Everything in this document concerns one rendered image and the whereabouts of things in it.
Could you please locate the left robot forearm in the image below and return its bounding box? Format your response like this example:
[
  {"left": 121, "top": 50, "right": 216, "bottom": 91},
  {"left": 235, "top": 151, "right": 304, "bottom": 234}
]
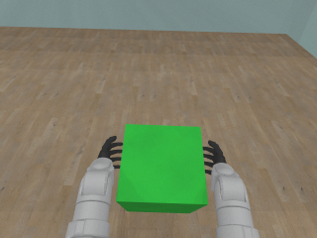
[{"left": 65, "top": 157, "right": 115, "bottom": 238}]

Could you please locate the robot right hand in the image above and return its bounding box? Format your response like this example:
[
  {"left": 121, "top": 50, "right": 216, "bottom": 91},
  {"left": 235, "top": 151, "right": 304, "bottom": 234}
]
[{"left": 202, "top": 140, "right": 227, "bottom": 175}]

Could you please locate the right robot forearm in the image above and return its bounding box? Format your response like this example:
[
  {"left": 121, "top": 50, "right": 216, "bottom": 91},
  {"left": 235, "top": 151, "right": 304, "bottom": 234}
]
[{"left": 210, "top": 163, "right": 260, "bottom": 238}]

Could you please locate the robot left hand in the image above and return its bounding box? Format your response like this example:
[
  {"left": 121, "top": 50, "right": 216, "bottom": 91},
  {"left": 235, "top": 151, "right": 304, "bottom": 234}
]
[{"left": 98, "top": 136, "right": 124, "bottom": 169}]

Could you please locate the carton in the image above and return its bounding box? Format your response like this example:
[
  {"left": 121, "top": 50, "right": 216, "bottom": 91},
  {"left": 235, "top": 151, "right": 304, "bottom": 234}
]
[{"left": 116, "top": 124, "right": 208, "bottom": 214}]

